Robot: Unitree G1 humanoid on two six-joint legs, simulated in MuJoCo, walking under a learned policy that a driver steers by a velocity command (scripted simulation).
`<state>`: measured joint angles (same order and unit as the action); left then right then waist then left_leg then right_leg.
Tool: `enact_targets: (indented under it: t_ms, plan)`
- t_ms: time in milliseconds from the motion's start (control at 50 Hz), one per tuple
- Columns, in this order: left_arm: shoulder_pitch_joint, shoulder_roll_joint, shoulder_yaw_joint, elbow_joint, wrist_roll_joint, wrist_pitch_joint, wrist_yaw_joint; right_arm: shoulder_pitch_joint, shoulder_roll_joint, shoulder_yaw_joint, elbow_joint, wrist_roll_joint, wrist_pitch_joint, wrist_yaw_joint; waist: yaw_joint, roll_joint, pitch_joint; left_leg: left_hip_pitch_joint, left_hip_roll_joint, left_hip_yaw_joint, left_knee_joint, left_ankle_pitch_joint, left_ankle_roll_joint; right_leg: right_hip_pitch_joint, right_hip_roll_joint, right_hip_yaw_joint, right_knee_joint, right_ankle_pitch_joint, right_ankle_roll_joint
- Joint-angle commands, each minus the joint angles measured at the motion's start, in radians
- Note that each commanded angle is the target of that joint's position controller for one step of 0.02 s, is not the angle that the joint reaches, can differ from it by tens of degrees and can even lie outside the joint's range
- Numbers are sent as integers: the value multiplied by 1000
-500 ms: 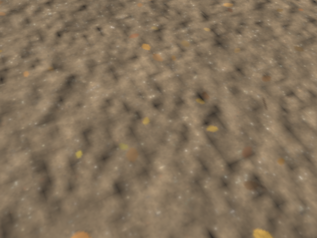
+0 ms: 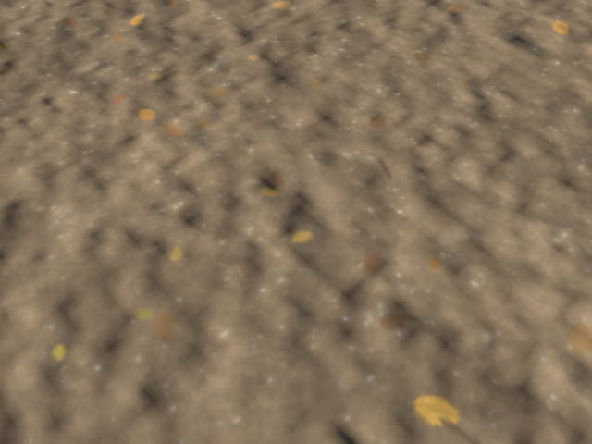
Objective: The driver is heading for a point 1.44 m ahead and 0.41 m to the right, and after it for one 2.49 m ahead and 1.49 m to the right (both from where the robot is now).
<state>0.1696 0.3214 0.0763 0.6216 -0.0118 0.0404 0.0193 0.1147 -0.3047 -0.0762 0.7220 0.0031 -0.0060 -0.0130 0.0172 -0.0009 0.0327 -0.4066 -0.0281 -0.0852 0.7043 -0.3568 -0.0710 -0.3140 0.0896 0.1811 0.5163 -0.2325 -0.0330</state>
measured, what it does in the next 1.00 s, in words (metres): steps on the spot, turning right: left foot, then right foot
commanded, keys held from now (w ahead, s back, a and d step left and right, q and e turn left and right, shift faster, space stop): e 0.50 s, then no key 0.20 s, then w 0.30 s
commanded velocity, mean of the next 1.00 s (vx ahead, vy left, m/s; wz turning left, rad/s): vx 0.07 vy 0.00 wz -0.42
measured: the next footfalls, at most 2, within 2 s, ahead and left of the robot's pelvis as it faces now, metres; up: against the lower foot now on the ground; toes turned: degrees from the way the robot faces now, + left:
left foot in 0.06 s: +0.06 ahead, +0.13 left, +0.00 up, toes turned -7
right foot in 0.48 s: +0.00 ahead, -0.14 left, +0.00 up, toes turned -19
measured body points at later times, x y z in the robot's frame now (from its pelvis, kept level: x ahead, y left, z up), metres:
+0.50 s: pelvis -0.01 -0.02 -0.01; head +0.02 -0.05 +0.44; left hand +0.24 +0.20 -0.08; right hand +0.04 -0.34 -0.12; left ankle +0.02 +0.13 -0.73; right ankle -0.04 -0.12 -0.74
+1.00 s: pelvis +0.04 -0.03 +0.00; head +0.05 -0.02 +0.45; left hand +0.25 +0.17 -0.12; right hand +0.05 -0.34 -0.09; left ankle +0.06 +0.08 -0.74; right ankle -0.04 -0.12 -0.73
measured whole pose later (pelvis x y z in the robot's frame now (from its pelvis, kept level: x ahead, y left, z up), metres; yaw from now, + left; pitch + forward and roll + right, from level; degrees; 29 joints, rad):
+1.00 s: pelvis +0.04 -0.03 +0.00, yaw -24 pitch +1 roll +0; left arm 0.26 0.29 0.04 0.71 -0.01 -0.01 -0.01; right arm 0.23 -0.29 -0.05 0.73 0.01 -0.07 0.01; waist 0.01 -0.04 -0.02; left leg -0.23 -0.01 0.04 0.52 -0.30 0.03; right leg -0.27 0.04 0.07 0.66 -0.42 -0.04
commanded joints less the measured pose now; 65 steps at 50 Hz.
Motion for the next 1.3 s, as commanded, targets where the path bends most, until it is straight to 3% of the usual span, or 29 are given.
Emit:
enact_targets:
  t_ms: [20,40,60,80,100,120,180,300,400,440,460,480,500,520,540,580,620,720,780,840,900,940,960,980,1000,1040,1100,1200,1300]
  plan:
    - [-56,169,46,-80,-11,-4,1,30,-100,-32,-72,5,-28,10,-33,-167,-123,76,-15,11,-189,64,23,123,-226,322,-74,293,-162]
    - [-68,159,43,-85,-18,-1,5,63,-104,-36,-63,2,-33,11,-55,-157,-125,161,-1,18,-313,184,39,92,-195,312,-44,246,-126]
    - [-36,121,32,-86,-12,-2,8,91,-156,-50,-64,-11,-32,6,-43,-74,-154,283,130,-78,-350,275,86,6,-142,258,50,73,-71]
    - [36,73,22,-90,-3,-7,6,53,-238,-63,-79,-29,-21,-1,29,205,-134,360,340,-301,-367,512,211,-183,25,54,262,-291,0]
    - [22,154,47,-94,1,-17,8,72,-208,-58,-81,-50,-22,3,-8,268,-124,299,460,-443,-394,560,355,-269,24,-20,500,-454,50]
    - [37,205,67,-75,-3,-16,7,35,-157,-41,-98,-41,-25,-1,4,181,-102,272,431,-367,-389,517,358,-278,-25,-10,635,-388,71]
    - [50,150,64,-40,-11,13,9,-34,-104,-23,-115,-12,-17,-18,8,132,-50,256,292,-136,-376,434,270,-310,-50,-50,736,-222,119]
    - [-50,73,29,-101,-9,10,-12,41,-155,-42,-99,-18,10,-31,-61,177,-97,369,310,-14,-373,498,298,-261,-115,-152,452,-192,143]
    - [-16,89,34,-107,-11,17,-32,21,-192,-57,-94,9,13,-10,-48,198,-107,316,343,43,-341,507,276,-81,-112,-229,204,-147,94]
    - [46,86,42,-89,-11,21,-38,1,-186,-56,-88,30,11,-7,-3,177,-110,275,330,87,-261,455,223,42,-86,-262,3,-4,44]
    - [89,107,54,-74,-9,20,-31,45,-151,-47,-68,31,7,-4,8,122,-118,202,297,137,-171,367,162,162,-70,-238,-94,94,11]
    - [127,201,81,-79,-10,15,-18,80,-96,-32,-70,-3,5,2,-1,-107,-126,-4,203,235,74,92,64,333,-229,6,-150,395,-56]
    - [109,293,88,-115,14,1,-13,26,-60,-12,-134,-43,2,-2,-11,-329,-121,-275,58,204,323,-342,-10,362,-476,351,-130,653,-265]
    - [136,235,75,-108,40,-25,-23,-50,-113,-28,-142,-19,1,-13,70,-214,-190,-272,58,57,474,-347,-5,304,-492,344,-163,563,-343]
    - [94,199,57,-92,39,-40,-23,-53,-133,-34,-135,2,6,-15,37,-177,-142,-276,81,37,507,-263,11,267,-431,240,-167,473,-290]
    - [-5,133,33,-88,7,-44,-12,-12,-144,-43,-97,-8,16,-25,-7,-128,-102,-253,101,30,452,-112,13,218,-339,127,-163,392,-194]
    - [-34,111,16,-85,13,-41,-2,29,-127,-40,-77,-9,20,-19,-32,-138,-122,-162,78,50,468,-17,-4,167,-302,67,-166,469,-188]
    - [-14,97,7,-51,18,-39,6,14,-72,-12,-77,-4,21,-9,-4,-135,-124,-78,86,59,190,32,-14,191,-275,52,-189,243,-188]
    - [38,140,17,-21,12,-40,-5,-23,-96,-12,-94,13,7,5,42,-177,-45,-81,69,85,72,-14,12,159,-298,166,-284,-237,-209]
    - [55,148,16,0,4,-50,-13,-32,-100,-10,-97,20,-23,17,50,-145,3,-71,67,87,-27,-57,52,159,-320,224,-296,-321,-212]
    - [40,143,10,13,-7,-56,-18,28,-73,-2,-71,22,-57,28,7,-107,0,74,44,118,-178,19,98,94,-295,204,-264,-314,-197]
    - [14,103,-4,12,-5,-59,-22,139,-72,-5,-25,15,-71,28,-53,-76,-35,299,41,109,-272,113,124,-23,-238,155,-189,-287,-154]
    - [-22,42,-22,-1,5,-68,-26,239,-101,-11,-7,12,-76,21,-94,-15,-62,433,139,-13,-307,73,157,-135,-181,85,-39,-261,-102]
    - [-30,-12,-34,-38,8,-86,-29,298,-203,-34,4,4,-78,19,-82,209,-70,526,301,-296,-404,-112,253,-328,-38,-126,225,-256,-23]
    - [-82,76,-12,-61,-4,-100,-24,337,-208,-41,6,0,-81,25,-125,230,-9,510,433,-530,-508,-232,365,-484,-51,-137,426,-390,8]
    - [-40,101,4,-35,-21,-114,-32,276,-137,-15,-12,2,-89,19,-81,142,52,499,375,-445,-522,-284,338,-575,-123,-94,569,-243,3]
    - [-60,70,2,-28,-2,-124,-46,243,-118,-3,-23,-2,-85,14,-69,110,60,458,293,-248,-557,12,285,-551,-169,-124,515,-43,20]
    - [-153,-10,-30,-44,0,-131,-61,273,-138,-4,-7,6,-69,4,-98,102,51,357,208,-23,-567,326,258,-373,-143,-204,221,171,68]
    - [-226,20,-27,-67,-14,-137,-82,327,-174,-14,29,25,-61,4,-100,118,79,383,272,-20,-556,374,246,-270,-119,-200,41,221,29]
Keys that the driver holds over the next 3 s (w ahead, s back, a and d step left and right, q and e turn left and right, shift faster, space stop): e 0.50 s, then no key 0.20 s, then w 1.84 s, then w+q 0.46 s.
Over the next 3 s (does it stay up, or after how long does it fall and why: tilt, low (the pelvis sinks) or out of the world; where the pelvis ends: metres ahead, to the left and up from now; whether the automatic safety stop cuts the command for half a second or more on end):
stays up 1.01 -0.46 -0.01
